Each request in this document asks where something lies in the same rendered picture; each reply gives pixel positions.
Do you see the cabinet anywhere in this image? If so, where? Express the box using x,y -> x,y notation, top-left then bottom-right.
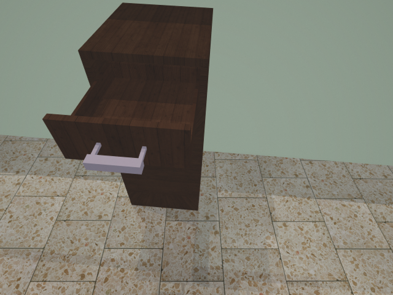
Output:
78,2 -> 213,211

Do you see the drawer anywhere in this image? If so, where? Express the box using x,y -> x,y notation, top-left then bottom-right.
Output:
42,61 -> 201,169

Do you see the handle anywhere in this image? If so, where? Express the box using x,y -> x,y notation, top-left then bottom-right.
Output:
83,143 -> 147,175

